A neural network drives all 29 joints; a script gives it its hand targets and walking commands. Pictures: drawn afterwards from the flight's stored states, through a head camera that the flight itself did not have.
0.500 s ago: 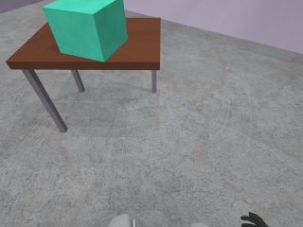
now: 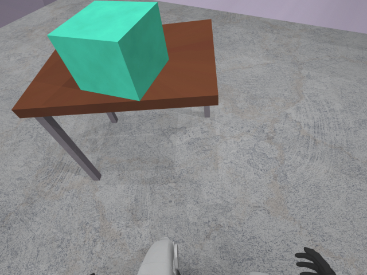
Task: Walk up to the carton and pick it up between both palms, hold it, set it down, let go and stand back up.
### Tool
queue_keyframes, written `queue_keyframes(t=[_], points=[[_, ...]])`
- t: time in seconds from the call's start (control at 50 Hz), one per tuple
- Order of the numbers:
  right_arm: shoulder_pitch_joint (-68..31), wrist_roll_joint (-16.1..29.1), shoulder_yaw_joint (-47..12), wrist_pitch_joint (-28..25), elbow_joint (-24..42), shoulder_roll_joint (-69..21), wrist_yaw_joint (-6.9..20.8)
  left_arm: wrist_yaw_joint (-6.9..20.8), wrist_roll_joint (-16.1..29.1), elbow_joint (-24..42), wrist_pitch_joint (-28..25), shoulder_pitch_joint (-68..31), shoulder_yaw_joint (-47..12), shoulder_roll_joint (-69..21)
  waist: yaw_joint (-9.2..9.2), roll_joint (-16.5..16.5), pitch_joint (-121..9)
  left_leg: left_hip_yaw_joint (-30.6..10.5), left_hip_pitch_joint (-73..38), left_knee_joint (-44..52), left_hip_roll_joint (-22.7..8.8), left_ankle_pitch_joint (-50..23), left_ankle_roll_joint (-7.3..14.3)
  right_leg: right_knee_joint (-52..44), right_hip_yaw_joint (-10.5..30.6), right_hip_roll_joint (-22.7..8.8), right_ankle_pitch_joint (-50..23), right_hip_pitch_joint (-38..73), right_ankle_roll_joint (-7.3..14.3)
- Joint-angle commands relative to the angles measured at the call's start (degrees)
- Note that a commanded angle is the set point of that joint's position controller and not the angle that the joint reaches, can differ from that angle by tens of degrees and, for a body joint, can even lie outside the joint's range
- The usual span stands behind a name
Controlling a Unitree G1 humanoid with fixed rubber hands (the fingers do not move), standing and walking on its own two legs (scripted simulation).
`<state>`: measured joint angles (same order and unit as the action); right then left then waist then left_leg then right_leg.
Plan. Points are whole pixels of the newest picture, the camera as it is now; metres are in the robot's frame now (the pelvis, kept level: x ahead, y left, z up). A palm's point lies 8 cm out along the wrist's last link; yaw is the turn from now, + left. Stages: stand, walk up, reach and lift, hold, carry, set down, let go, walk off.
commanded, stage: walk up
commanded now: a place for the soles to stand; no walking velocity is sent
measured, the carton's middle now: (116, 49) +0.86 +0.31 +0.05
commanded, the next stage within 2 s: none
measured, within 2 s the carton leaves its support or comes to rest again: neither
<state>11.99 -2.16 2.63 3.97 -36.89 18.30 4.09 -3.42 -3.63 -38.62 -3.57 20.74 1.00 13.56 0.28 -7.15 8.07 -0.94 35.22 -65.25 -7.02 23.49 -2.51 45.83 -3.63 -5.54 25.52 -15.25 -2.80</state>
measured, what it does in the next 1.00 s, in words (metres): walks ahead: left foot, then right foot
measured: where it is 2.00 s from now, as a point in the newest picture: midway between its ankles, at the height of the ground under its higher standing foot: (148, 241)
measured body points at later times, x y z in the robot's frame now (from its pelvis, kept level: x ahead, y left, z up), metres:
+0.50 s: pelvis +0.16 +0.12 -0.01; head +0.17 +0.08 +0.43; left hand +0.30 +0.37 -0.10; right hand +0.21 -0.16 -0.15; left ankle +0.17 +0.22 -0.67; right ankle +0.20 +0.01 -0.70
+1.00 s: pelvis +0.29 +0.27 -0.02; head +0.32 +0.24 +0.43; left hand +0.43 +0.53 -0.11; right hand +0.37 +0.00 -0.14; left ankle +0.37 +0.39 -0.70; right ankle +0.30 +0.17 -0.66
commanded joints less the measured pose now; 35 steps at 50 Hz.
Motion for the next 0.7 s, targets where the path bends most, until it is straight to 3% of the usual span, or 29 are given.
queue_keyframes(t=[0.0,0.02,0.04,0.06,0.08,0.1,0.12,0.14,0.16,0.2,0.24,0.28,0.32,0.34,0.36,0.38,0.4,0.42,0.44,0.46,0.48,0.52,0.54,0.58,0.6,0.64,0.68], points=[[-0.4,0.2,1.4,-2.9,7.1,1.2,1.0,-0.2,0.4,5.2,-1.1,-0.8,5.5,15.4,0.65,19.3,-5.9,5.3,-5.7,14.4,1.4,-6.4,2.0,-18.9,9.6,-10.6,-21.2,0.3,14.5],[1.2,0.5,1.9,-3.3,6.7,0.8,1.1,0.0,0.3,5.9,-0.8,-2.7,5.9,16.2,-0.82,19.8,-5.8,6.5,-13.5,18.4,1.4,-8.8,2.8,-17.5,8.5,-11.2,-17.6,-5.7,14.0],[6.1,0.7,2.7,-3.7,5.2,1.1,1.2,0.4,0.3,6.3,-0.4,-5.7,6.0,16.6,-4.14,19.7,-6.9,8.9,-24.6,22.2,2.5,-12.9,3.6,-15.4,6.9,-10.8,-11.3,-12.5,13.0],[12.9,0.2,4.0,-4.1,2.9,4.2,0.8,0.6,-0.2,5.9,0.1,-4.6,5.2,13.1,-7.04,12.6,-9.8,8.1,-34.5,23.6,4.5,-12.1,4.3,-6.0,4.0,-8.3,-10.3,-15.4,11.1],[19.3,-0.3,5.2,-4.5,0.7,8.2,0.1,0.8,0.1,5.6,0.7,0.8,3.9,8.8,-9.20,-0.6,-15.3,6.2,-41.9,25.4,5.8,-8.4,6.0,10.6,-0.8,-2.3,-8.6,-16.6,8.5],[20.9,-0.6,5.8,-4.8,1.5,12.6,-0.8,1.1,1.1,7.7,1.0,1.7,2.5,4.6,-10.94,-13.1,-14.5,-14.5,-41.0,34.7,-5.9,3.6,11.1,25.9,0.1,4.2,7.5,-24.6,5.8],[14.1,0.3,5.8,-4.3,4.6,14.8,-1.4,0.8,3.0,9.9,1.9,0.7,3.5,7.2,-9.41,-10.3,-14.5,-35.8,-34.7,49.4,-14.6,22.9,17.2,30.7,5.4,5.8,12.9,-28.2,4.5],[8.8,1.5,5.6,-3.9,6.1,14.7,-2.1,0.6,2.7,10.4,2.8,-2.8,4.3,9.9,-7.88,-4.7,-9.1,-40.2,-28.7,54.4,-16.9,34.5,18.2,35.5,8.8,3.5,9.0,-29.2,4.5],[6.5,1.7,4.8,-3.8,6.2,13.7,-2.7,0.7,2.8,9.8,2.7,-2.3,4.6,10.5,-6.16,-3.9,-5.9,-35.0,-26.3,53.1,-15.7,31.2,17.7,37.4,9.3,3.5,5.2,-30.8,4.7],[3.9,0.4,4.2,-3.9,5.8,11.7,-3.5,0.9,2.1,7.8,2.4,-0.2,5.0,10.4,-4.89,-5.3,-3.5,-27.8,-19.7,49.6,-14.7,27.0,19.7,34.5,7.4,1.1,5.7,-26.9,4.6],[1.4,-0.3,2.5,-4.2,4.4,7.2,-3.3,1.1,2.3,6.0,2.0,2.4,5.0,9.2,-2.95,-4.4,-3.0,-19.5,-14.2,46.8,-12.6,17.7,18.6,29.1,7.9,1.1,5.8,-20.4,4.7],[1.7,0.1,1.8,-4.2,3.9,7.2,-3.4,1.1,2.6,7.1,1.6,0.4,4.7,7.9,-3.34,-4.8,-2.4,-18.0,-11.6,45.4,-14.4,8.0,19.9,20.1,7.0,0.8,9.5,-16.9,4.7],[0.9,-0.7,1.6,-3.7,3.3,7.5,-3.4,1.1,2.8,6.5,1.2,2.1,4.4,6.6,-2.13,-4.4,-4.9,-14.8,-13.3,42.6,-14.0,1.8,19.7,10.5,4.4,1.6,7.6,-12.8,4.9],[-1.1,-0.6,1.1,-3.3,3.4,7.3,-3.5,1.0,2.8,5.7,0.7,4.9,4.5,6.3,0.17,-1.8,-6.0,-10.6,-10.5,37.6,-12.5,-3.6,18.1,1.5,3.0,2.0,0.1,-5.3,5.7],[-3.9,-0.6,0.3,-2.7,4.1,6.5,-3.3,0.9,2.8,4.2,-0.2,10.6,5.1,6.8,3.57,3.0,-8.6,-4.3,-3.7,30.6,-9.1,-4.7,14.7,-7.1,1.4,3.8,-10.7,7.0,6.7],[-4.2,-1.1,-0.5,-2.2,4.4,4.1,-2.8,0.5,1.8,3.3,-0.7,15.1,6.0,8.3,5.50,9.3,-10.2,1.9,2.7,20.5,-4.6,-0.6,9.8,-12.8,7.4,2.2,-10.3,15.8,7.7],[-1.8,-0.9,-1.9,-2.1,6.3,-0.1,-2.1,-0.5,-0.4,3.6,-0.6,15.5,7.4,14.2,5.74,22.2,-10.3,8.5,12.7,4.6,3.1,7.3,4.1,-23.7,34.6,-11.5,10.1,19.5,12.1],[-3.3,-0.9,-0.1,-0.2,6.5,5.0,-2.1,-1.6,-0.8,4.9,0.8,11.9,8.3,18.1,5.36,18.1,-7.6,2.4,15.3,-4.3,3.3,14.0,2.4,-34.1,55.0,-22.4,31.3,11.4,18.8],[-4.5,-1.3,1.0,1.1,5.8,8.2,-1.8,-2.6,-0.5,5.6,1.3,8.8,7.8,16.3,4.15,12.5,-2.3,-1.0,16.5,-9.0,1.7,11.7,1.6,-34.9,55.3,-23.3,33.4,8.5,19.6],[-4.9,-1.1,0.9,1.4,5.2,7.6,-1.5,-2.9,-0.2,5.7,1.1,7.1,6.6,14.3,3.75,8.6,3.0,-2.2,18.5,-10.7,1.1,6.9,0.5,-31.7,47.1,-20.5,22.9,7.8,18.7],[-4.1,-1.1,0.6,1.1,5.5,5.9,-1.5,-3.0,-0.7,5.9,0.6,5.8,6.1,14.0,3.32,9.4,2.7,-2.5,18.9,-10.8,0.6,4.1,-0.1,-28.8,41.1,-19.1,9.7,8.9,18.9],[-0.7,-1.6,0.7,0.6,4.6,5.4,-1.4,-2.4,-0.5,5.8,-0.2,1.6,5.1,12.8,1.40,13.1,0.1,-3.3,12.7,-9.7,-0.7,1.9,-0.8,-26.2,31.2,-16.1,-2.2,4.5,18.3],[0.4,-1.4,0.8,0.5,4.3,4.7,-1.1,-2.0,-0.2,5.8,-0.5,0.2,5.0,12.7,1.21,15.9,-1.8,-3.2,11.0,-10.3,-0.1,1.7,-1.1,-25.3,28.1,-15.5,-5.9,4.8,18.5],[-1.9,-0.5,0.9,0.4,6.1,4.4,-0.6,-1.7,-0.1,5.7,-0.9,-0.8,5.0,12.9,1.65,17.3,-1.1,-3.4,10.8,-5.7,-0.8,2.5,-1.1,-22.9,24.3,-15.1,-15.1,5.0,18.3],[-2.0,0.1,0.8,0.2,6.5,3.2,-0.3,-1.6,-0.4,5.4,-0.9,-1.5,5.2,13.8,1.33,20.2,-1.8,-3.3,9.7,-1.8,-2.1,2.0,-0.8,-21.3,21.4,-14.7,-17.6,4.7,18.1],[-2.8,0.3,0.9,-0.3,7.2,2.5,0.1,-1.6,-0.2,5.2,-0.8,-0.8,5.4,14.3,1.66,18.6,-2.7,-0.9,5.2,4.8,-1.0,0.4,-0.1,-19.7,17.0,-13.1,-21.6,3.4,16.7],[-1.2,0.6,1.0,-1.3,7.3,0.9,0.4,-1.3,0.0,5.3,-0.3,-2.0,6.1,16.0,0.53,21.4,-4.3,3.6,-4.3,13.2,0.4,-3.2,1.4,-17.1,12.5,-11.2,-22.7,-0.5,14.5]])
